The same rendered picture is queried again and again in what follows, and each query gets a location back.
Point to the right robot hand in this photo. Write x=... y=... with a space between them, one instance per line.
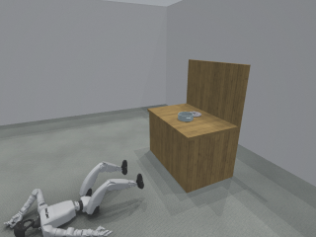
x=99 y=233

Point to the robot right upper arm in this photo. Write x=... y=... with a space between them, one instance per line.
x=50 y=231

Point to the lid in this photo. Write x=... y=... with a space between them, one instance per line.
x=197 y=114

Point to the robot left upper arm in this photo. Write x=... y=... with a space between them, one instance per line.
x=40 y=199

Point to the humanoid robot head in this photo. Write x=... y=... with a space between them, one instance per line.
x=19 y=229

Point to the table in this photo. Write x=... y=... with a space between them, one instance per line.
x=202 y=152

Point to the left robot forearm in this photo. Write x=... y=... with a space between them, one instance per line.
x=28 y=204

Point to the left robot hand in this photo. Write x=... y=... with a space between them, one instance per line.
x=15 y=219

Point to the left robot shin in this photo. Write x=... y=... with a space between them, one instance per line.
x=112 y=167

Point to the pot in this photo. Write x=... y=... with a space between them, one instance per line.
x=185 y=116

